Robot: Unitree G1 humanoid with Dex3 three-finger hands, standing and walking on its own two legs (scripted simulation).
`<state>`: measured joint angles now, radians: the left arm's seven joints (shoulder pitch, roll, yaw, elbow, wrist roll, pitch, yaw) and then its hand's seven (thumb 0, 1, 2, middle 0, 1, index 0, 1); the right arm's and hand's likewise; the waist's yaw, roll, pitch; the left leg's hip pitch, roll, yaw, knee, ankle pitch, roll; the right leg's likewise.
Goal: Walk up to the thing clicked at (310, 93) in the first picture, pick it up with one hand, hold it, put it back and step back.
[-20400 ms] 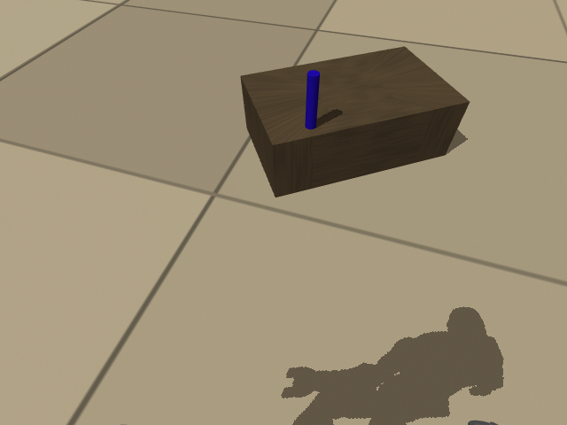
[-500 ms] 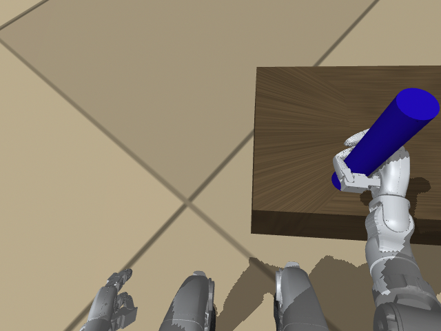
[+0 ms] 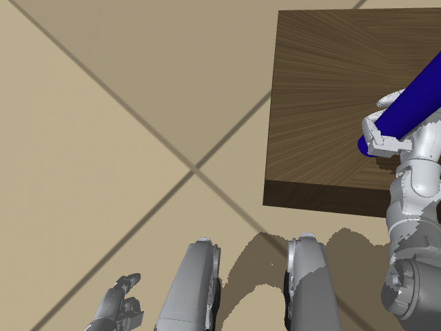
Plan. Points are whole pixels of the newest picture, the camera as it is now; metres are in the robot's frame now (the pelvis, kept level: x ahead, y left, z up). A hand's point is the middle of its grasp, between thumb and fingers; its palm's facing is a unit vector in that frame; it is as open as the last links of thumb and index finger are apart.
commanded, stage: crouch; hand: right
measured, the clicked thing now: (406, 113) +0.44 -0.25 +0.04
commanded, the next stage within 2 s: lower in 0.24 s
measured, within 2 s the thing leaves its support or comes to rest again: rests again in 1.24 s
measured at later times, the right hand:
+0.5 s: hand (372, 135) +0.46 -0.24 -0.06, palm faces +0.23 +0.97 +0.00, open 6.8 cm
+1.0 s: hand (360, 150) +0.45 -0.25 -0.13, palm faces +0.21 +0.98 -0.01, open 6.8 cm
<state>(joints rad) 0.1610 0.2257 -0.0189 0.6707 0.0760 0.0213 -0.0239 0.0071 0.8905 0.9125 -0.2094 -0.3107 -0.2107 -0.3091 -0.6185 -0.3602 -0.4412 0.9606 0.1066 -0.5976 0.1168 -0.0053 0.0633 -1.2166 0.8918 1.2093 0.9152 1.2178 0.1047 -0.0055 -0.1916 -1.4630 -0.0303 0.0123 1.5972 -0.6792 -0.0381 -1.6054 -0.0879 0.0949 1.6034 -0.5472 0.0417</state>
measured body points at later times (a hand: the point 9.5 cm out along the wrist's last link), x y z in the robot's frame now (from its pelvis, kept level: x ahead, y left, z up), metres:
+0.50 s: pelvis -0.01 +0.00 -0.05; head +0.18 -0.04 +0.35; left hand +0.11 +0.26 -0.18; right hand +0.44 -0.29 -0.06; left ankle +0.03 +0.14 -0.53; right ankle +0.08 -0.14 -0.53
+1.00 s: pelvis -0.03 +0.00 -0.12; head +0.18 -0.04 +0.28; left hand +0.09 +0.27 -0.25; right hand +0.44 -0.30 -0.13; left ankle +0.03 +0.14 -0.53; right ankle +0.08 -0.14 -0.53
